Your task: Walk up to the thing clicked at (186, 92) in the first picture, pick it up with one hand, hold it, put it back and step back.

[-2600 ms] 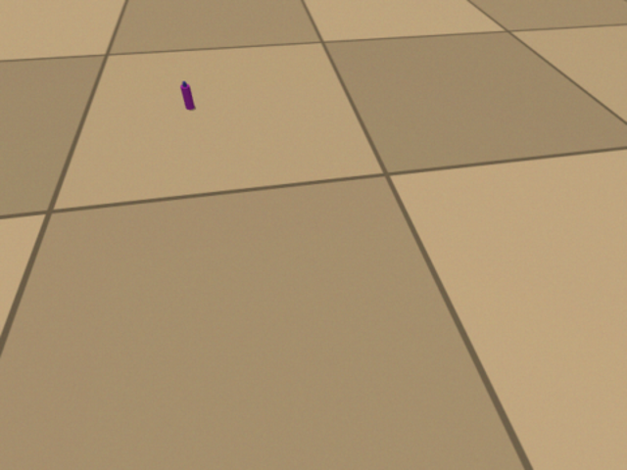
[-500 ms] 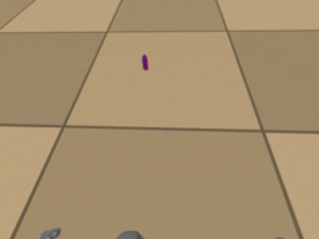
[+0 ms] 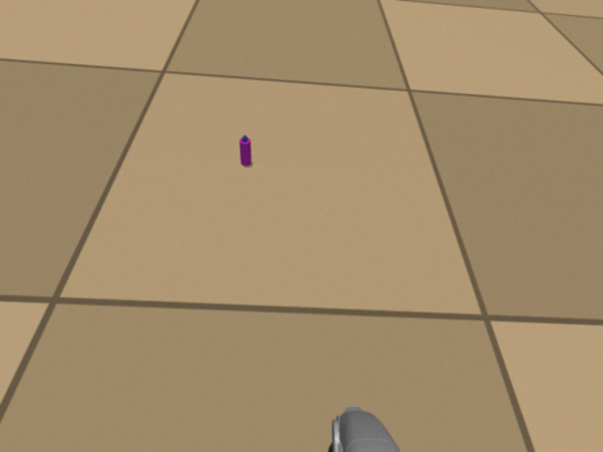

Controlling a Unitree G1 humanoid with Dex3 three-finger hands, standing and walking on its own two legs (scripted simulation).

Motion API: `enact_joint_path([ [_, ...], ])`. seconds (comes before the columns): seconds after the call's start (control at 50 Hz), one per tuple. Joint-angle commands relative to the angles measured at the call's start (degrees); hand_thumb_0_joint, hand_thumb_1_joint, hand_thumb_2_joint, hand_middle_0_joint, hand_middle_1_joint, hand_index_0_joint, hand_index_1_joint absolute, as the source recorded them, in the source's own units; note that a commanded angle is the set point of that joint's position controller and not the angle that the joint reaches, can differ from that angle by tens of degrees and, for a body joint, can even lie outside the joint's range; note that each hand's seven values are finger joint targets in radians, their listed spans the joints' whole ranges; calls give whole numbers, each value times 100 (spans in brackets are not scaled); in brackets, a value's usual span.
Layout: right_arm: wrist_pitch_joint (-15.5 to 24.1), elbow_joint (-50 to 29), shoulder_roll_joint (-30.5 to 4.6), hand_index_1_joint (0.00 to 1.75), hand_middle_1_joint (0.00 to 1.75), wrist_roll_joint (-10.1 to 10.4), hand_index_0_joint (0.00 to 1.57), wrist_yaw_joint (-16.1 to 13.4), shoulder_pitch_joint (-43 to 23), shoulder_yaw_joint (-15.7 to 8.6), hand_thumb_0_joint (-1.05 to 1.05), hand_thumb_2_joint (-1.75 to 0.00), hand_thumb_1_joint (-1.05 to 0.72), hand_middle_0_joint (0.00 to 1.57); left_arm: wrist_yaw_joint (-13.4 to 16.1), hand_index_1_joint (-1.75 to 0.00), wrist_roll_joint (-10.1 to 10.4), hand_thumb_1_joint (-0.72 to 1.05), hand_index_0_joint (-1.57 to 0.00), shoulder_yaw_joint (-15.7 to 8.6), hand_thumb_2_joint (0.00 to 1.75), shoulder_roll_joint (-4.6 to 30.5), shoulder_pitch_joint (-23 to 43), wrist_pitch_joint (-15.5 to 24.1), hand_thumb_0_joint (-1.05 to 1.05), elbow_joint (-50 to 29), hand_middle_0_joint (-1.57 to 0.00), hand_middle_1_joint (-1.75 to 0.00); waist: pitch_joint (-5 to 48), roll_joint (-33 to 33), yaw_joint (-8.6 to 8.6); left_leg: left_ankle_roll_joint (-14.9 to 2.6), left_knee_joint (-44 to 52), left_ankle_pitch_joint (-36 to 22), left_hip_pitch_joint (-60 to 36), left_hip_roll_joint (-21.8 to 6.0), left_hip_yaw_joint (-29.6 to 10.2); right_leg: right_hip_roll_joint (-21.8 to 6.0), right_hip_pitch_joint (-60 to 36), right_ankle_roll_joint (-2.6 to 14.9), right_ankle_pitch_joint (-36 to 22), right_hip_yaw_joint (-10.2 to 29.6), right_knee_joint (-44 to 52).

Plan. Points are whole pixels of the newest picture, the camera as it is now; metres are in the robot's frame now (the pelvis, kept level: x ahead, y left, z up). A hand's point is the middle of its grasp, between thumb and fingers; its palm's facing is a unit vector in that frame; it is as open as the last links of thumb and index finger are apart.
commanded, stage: walk up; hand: left
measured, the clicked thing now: (245, 149) +1.47 +0.16 -0.69
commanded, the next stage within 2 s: none
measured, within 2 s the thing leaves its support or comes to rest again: neither
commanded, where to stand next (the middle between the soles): +1.12 -0.05 m, yaw +1 degrees
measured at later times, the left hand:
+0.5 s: hand (159, 329) +0.32 +0.22 -0.12, palm faces -0.02 -0.92 -0.38, open 7.4 cm
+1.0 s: hand (174, 219) +0.57 +0.24 -0.14, palm faces -0.09 -0.94 -0.33, open 7.4 cm
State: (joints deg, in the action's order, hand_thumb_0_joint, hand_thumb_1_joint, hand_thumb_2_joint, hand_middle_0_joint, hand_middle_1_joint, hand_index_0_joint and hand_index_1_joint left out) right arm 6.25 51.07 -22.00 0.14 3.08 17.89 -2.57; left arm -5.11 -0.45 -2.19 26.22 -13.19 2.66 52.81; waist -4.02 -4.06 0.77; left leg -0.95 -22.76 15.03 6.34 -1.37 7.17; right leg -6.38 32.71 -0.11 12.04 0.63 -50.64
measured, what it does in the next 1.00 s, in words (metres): walks ahead: right foot, then left foot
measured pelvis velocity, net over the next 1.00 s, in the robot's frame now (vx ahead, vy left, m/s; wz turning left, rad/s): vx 0.50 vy -0.03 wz -0.02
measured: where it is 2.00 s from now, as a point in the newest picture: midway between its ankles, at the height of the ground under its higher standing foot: (295, 255)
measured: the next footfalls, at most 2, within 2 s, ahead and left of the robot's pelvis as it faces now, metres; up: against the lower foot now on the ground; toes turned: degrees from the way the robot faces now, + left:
right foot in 0.16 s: +0.28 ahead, -0.15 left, +0.00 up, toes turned -5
left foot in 0.66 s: +0.53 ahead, +0.09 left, +0.00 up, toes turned +5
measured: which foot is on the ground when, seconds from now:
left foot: down 0.00-0.20, up 0.22-0.64, down 0.66-1.00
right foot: up 0.00-0.14, down 0.16-0.68, up 0.70-1.00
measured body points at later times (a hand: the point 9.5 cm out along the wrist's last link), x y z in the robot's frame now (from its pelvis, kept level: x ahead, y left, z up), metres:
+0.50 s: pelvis +0.27 -0.06 +0.00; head +0.28 -0.07 +0.45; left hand +0.32 +0.26 -0.10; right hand +0.34 -0.38 -0.12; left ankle +0.39 +0.11 -0.69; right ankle +0.24 -0.15 -0.74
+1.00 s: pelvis +0.50 -0.03 +0.00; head +0.52 -0.02 +0.45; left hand +0.58 +0.29 -0.12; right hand +0.56 -0.35 -0.10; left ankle +0.49 +0.09 -0.74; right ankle +0.62 -0.20 -0.70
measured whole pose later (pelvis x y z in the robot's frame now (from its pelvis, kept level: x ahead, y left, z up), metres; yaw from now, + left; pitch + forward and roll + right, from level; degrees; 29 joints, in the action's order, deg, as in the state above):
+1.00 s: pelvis +0.50 -0.03 +0.00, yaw -1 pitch -2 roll +1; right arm 5.2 48.6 -22.6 -0.1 3.1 17.3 -2.3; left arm -4.8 -0.8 -2.8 24.7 -15.8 2.3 51.6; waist -4.2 -2.6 0.7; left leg -1.0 -24.5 15.1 7.0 -1.6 6.6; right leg -7.0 29.7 -0.2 11.4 0.1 -44.1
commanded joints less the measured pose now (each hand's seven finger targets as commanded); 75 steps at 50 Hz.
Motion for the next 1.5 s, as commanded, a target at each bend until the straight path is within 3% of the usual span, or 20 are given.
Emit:
enact_joint_path([
  [0.0, 131, -485, -1704, 30, 30, 29, 20, -87, -88, -528, 0, -90, -90, 20, -75, -30, -22, 90, -20, -257, 90, 766, 821, 136, 0, -710, -20, -30, 100, 1064, 138, -892, 931, -1782, -13, -1178, -566, -5, -324, 79, -879, -279, 1441],
  [0.08, 16, -478, -1781, 30, 30, -28, 20, -144, -87, -551, 0, -90, -90, 20, -61, -30, 17, 90, -20, -334, 90, 760, 829, 121, 0, -592, -20, -30, 330, 1039, 69, -789, 549, -1325, 20, -1300, -584, 231, -1216, 244, -918, -443, 1772],
  [0.14, -6, -497, -1434, 30, 30, -110, 20, -197, 111, -397, 0, -90, -90, 20, 93, -30, 8, 90, -20, -578, 90, 1212, -675, 213, 0, -155, -20, -30, 1132, -75, -724, -448, -2318, -1637, 741, -804, -232, 331, -3498, 447, 39, -226, 2111],
  [0.18, -14, -566, -1335, 30, 30, 51, 20, -182, 415, -310, 0, -90, -90, 20, 221, -30, 41, 90, -20, -800, 90, 2097, -1257, 259, 0, -174, -20, -30, 1511, -1527, -843, -119, -4667, 1367, 3165, 311, -446, -1850, -4968, 1287, 1383, 4098, 3630],
  [0.22, -92, -272, -1596, 30, 30, 84, 20, -214, 71, -379, 0, -90, -90, 20, 282, -30, 158, 90, -20, -664, 90, 1654, -480, 254, 0, -401, -20, -30, 724, -97, -527, -126, -4985, 589, 2926, -281, -1329, -1428, -3686, 1109, 507, 2651, 3577],
  [0.3, -219, -15, -1363, 30, 30, -17, 20, -62, 389, -358, 0, -90, -90, 20, 293, -30, 90, 90, -20, -492, 90, 1117, -57, 355, 0, -513, -20, -30, 200, -326, -87, -44, -4011, -180, 2337, -465, -1012, -627, -2210, 861, -229, 906, 3734],
  [0.4, -308, -238, -1294, 30, 30, -126, 20, 113, -196, -426, 0, -90, -90, 20, 273, -30, 5, 90, -20, -544, 90, 1198, -85, 445, 0, -723, -20, -30, -54, -304, -149, 225, -2748, -699, 2775, -585, -888, -664, -2223, 973, 776, 579, 4253],
  [0.56, -137, -550, -1102, 30, 30, -134, 20, 146, -1132, -402, 0, -90, -90, 20, 269, -30, 19, 90, -20, -542, 90, 1267, -580, 339, 0, -685, -20, -30, 91, -141, -428, -14, -902, -1036, 1635, -379, -427, -724, -2644, 1039, -872, 177, 3321],
  [0.62, -101, -250, -1371, 30, 30, -187, 20, 66, -133, -519, 0, -90, -90, 20, 328, -30, 28, 90, -20, -459, 90, 1242, -424, 285, 0, -786, -20, -30, 389, 473, 182, -266, -593, -446, 54, -30, -278, -417, -2111, 862, -1803, -122, 1743],
  [0.64, -70, -77, -1721, 30, 30, -302, 20, -3, 725, -647, 0, -90, -90, 20, 352, -30, 68, 90, -20, -328, 90, 921, -670, 259, 0, -820, -20, -30, 919, 1291, 533, -596, -316, 196, -1130, -477, -1018, -39, -1348, 620, -1523, -371, 99],
  [0.66, -42, -217, -2231, 30, 30, -317, 20, -68, 999, -801, 0, -90, -90, 20, 361, -30, 193, 90, -20, -269, 90, 595, -1000, 237, 0, -865, -20, -30, 1280, 2324, 588, -1218, 258, 910, -2214, -2066, -3880, 940, 402, 247, 813, -485, -1599],
  [0.68, -58, -278, -2242, 30, 30, -47, 20, -77, 902, -837, 0, -90, -90, 20, 439, -30, 149, 90, -20, -377, 90, 1143, -832, 209, 0, -720, -20, -30, 1402, 1521, 588, -1633, 695, 1130, -1952, -2474, -4606, 735, 543, 368, 1814, 299, -2011],
  [0.78, -1, -539, -1499, 30, 30, 68, 20, -158, -65, -462, 0, -90, -90, 20, 289, -30, 102, 90, -20, -305, 90, 981, -1058, 174, 0, -395, -20, -30, 366, 1120, -47, -998, 720, -1121, 72, -1484, -1567, 145, -254, 152, 754, 389, -1151],
  [0.94, 48, -678, -1721, 30, 30, -7, 20, -85, -187, -523, 0, -90, -90, 20, 35, -30, -44, 90, -20, -371, 90, 801, -145, 103, 0, -566, -20, -30, -121, 1242, 47, -1133, 1182, 547, 536, -1350, -1100, -138, -297, -19, -337, -132, 910],
  [1.08, -63, -719, -1466, 30, 30, -33, 20, -116, -202, -406, 0, -90, -90, 20, 135, -30, -43, 90, -20, -537, 90, 996, -694, 279, 0, -232, -20, -30, 563, 353, -485, -657, -1094, -683, 1062, -960, -559, 332, -2861, 236, -211, -400, 2048],
  [1.1, -61, -695, -1087, 30, 30, -30, 20, -111, 192, -267, 0, -90, -90, 20, 217, -30, -71, 90, -20, -674, 90, 1321, -1258, 347, 0, -132, -20, -30, 987, -768, -696, -463, -2761, -381, 1540, -463, -171, -206, -3644, 381, 741, 434, 2680],
  [1.12, -63, -804, -909, 30, 30, 24, 20, -97, 360, -186, 0, -90, -90, 20, 290, -30, -52, 90, -20, -771, 90, 1933, -1454, 392, 0, -270, -20, -30, 1102, -1667, -686, -112, -4107, 1397, 2991, 343, -160, -1766, -4365, 982, 1214, 3272, 3551],
  [1.14, -135, -654, -1483, 30, 30, -42, 20, -183, -55, -317, 0, -90, -90, 20, 307, -30, 45, 90, -20, -720, 90, 1909, -1330, 355, 0, -286, -20, -30, 869, -861, -773, -121, -4603, 1564, 3287, 68, -773, -2047, -4002, 1495, 1124, 3788, 3595],
  [1.24, -250, -194, -1339, 30, 30, 10, 20, -80, 346, -317, 0, -90, -90, 20, 369, -30, 80, 90, -20, -483, 90, 1168, -330, 338, 0, -606, -20, -30, 222, -583, -156, -38, -3845, 366, 2467, -270, -1063, -899, -2415, 1165, -284, 894, 3541],
  [1.48, -171, -399, -1184, 30, 30, -129, 20, 124, -346, -402, 0, -90, -90, 20, 309, -30, 3, 90, -20, -527, 90, 1365, -284, 320, 0, -864, -20, -30, 75, -226, -136, -21, -1104, -693, 1206, -326, -416, -944, -1799, 1098, 756, 265, 3253],
])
